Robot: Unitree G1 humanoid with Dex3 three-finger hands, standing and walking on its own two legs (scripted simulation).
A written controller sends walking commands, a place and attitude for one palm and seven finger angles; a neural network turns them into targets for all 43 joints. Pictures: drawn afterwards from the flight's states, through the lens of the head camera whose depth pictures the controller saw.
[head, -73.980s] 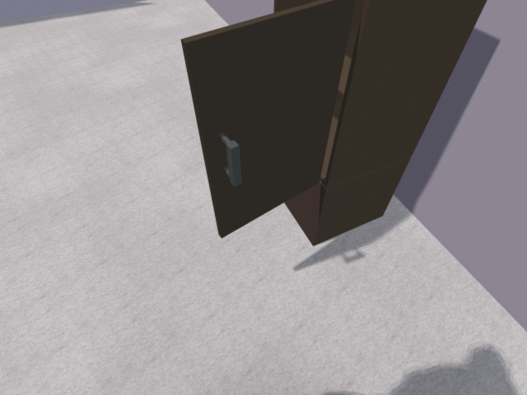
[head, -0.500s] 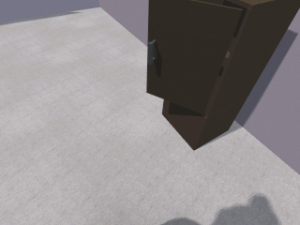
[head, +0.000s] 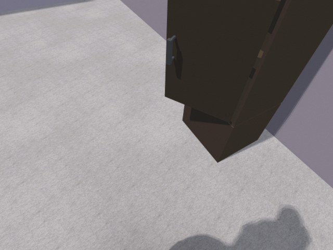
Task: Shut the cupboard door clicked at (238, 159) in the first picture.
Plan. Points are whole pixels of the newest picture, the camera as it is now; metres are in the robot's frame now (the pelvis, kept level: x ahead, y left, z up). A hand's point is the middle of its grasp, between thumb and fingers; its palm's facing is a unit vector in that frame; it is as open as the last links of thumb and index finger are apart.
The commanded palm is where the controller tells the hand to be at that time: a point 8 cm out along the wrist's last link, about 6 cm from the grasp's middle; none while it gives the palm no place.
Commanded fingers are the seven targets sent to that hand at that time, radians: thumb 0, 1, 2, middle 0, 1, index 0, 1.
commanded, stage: walk to a spot facing it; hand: left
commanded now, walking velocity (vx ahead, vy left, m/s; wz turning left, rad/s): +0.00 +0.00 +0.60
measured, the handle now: (171, 50) +0.93 +0.00 -0.02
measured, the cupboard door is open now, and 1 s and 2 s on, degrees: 30 30 30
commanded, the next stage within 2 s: turn to face it in 1.82 s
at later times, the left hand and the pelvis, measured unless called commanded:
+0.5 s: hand out of the picture +0.08 +0.24 -0.16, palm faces +0.25 -0.93 -0.26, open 7.4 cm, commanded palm none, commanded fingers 0.00 0.90 0.90 -0.20 -0.30 -0.20 -0.30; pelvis +0.01 +0.00 +0.00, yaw +16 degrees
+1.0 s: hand out of the picture -0.08 +0.14 -0.18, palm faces +0.60 -0.76 -0.25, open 7.4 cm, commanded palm none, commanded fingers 0.00 0.90 0.90 -0.20 -0.30 -0.20 -0.30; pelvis +0.02 -0.04 -0.01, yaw +38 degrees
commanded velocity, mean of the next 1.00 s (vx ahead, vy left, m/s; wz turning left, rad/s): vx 0.02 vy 0.00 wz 0.60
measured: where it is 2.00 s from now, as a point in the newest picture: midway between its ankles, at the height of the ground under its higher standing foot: outside the picture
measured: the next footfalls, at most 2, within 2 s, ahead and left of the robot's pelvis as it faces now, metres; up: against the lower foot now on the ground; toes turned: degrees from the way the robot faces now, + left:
right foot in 0.64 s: +0.08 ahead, -0.15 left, +0.00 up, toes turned +23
left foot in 1.02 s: -0.01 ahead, +0.09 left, +0.00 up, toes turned +43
